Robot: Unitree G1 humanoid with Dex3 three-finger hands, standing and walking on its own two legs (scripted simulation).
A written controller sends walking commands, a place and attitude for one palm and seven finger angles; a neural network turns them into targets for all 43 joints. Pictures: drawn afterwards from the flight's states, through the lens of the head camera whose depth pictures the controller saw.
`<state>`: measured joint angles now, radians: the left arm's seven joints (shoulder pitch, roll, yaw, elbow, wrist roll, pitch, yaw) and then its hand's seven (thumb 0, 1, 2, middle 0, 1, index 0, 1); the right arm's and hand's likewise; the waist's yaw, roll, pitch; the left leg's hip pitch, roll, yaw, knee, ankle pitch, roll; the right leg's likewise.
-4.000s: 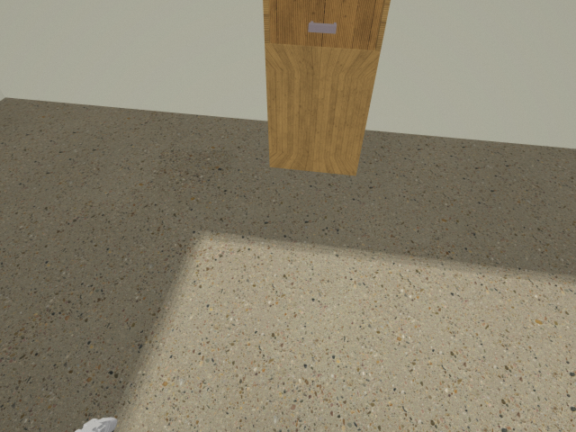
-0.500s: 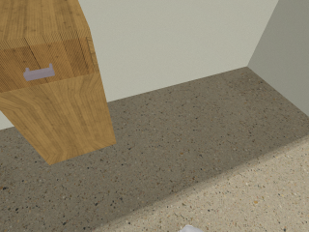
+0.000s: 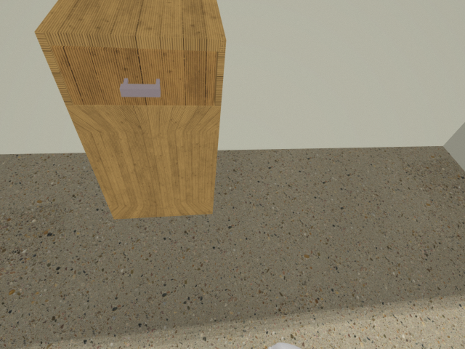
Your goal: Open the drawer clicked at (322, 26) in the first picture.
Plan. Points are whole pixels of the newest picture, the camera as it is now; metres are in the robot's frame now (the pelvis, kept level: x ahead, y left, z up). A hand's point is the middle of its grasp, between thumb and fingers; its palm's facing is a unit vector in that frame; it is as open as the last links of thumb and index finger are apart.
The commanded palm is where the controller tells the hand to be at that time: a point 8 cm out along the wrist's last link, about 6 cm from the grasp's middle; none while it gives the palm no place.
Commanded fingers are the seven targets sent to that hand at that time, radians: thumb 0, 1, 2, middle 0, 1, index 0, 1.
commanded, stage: turn to face it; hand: left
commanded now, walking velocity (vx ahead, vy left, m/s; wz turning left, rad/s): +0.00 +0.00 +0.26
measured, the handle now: (141, 86) +0.77 +0.31 +0.00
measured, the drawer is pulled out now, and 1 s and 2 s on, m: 0.00 0.00 0.00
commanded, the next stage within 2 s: take the last steps up to it in 0.14 s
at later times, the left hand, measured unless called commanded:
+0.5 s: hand out of the picture -0.03 +0.13 -0.15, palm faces +0.19 -0.96 -0.19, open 7.4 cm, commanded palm none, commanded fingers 0.00 0.90 0.90 -0.20 -0.30 -0.20 -0.30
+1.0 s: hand out of the picture +0.11 +0.20 -0.16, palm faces +0.16 -0.97 -0.20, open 7.4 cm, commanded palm none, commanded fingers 0.00 0.90 0.90 -0.20 -0.30 -0.20 -0.30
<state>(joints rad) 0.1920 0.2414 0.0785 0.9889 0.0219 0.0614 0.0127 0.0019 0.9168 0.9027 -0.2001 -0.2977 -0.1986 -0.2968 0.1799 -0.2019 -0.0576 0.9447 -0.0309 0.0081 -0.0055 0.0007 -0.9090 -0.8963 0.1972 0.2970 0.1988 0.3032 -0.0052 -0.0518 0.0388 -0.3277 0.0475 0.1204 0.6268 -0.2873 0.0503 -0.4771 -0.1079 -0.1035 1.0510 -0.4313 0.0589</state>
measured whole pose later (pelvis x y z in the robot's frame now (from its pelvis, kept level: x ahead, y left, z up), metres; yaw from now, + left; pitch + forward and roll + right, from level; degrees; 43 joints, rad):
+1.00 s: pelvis +0.10 +0.01 +0.01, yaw +7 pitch +0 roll +1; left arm 0.23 0.19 0.07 1.07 0.02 0.00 -0.02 0.01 0.91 0.90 -0.20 -0.30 -0.19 -0.30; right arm 0.40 -0.10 -0.03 1.13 -0.03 -0.05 -0.02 0.00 -0.91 -0.90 0.20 0.30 0.20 0.30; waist -0.02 -0.02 0.03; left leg -0.05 0.04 0.17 0.33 -0.27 -0.01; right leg -0.51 -0.12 -0.09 0.86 -0.26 0.02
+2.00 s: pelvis +0.29 -0.06 +0.00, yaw +5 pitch +0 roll +2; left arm 0.22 0.19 0.04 1.01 0.03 0.01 0.03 0.00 0.91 0.90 -0.20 -0.30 -0.20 -0.30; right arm 0.14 -0.22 -0.07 1.05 -0.02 0.06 -0.01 0.00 -0.91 -0.90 0.20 0.30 0.20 0.30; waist 0.01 0.04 0.05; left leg -0.37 0.06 0.06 0.67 -0.39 -0.02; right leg -0.27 -0.04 -0.06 0.63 -0.36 -0.03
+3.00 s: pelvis +0.28 -0.02 +0.02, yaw +5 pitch +0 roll +0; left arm 0.26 0.15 0.00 1.16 0.01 0.00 0.03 0.01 0.92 0.90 -0.20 -0.30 -0.20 -0.30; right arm 0.30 -0.12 0.01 1.16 -0.01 -0.01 -0.03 0.00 -0.91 -0.90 0.20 0.30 0.20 0.30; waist 0.01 -0.01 0.03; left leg -0.11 0.03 0.06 0.39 -0.28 -0.01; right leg -0.19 -0.06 -0.05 0.41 -0.22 0.03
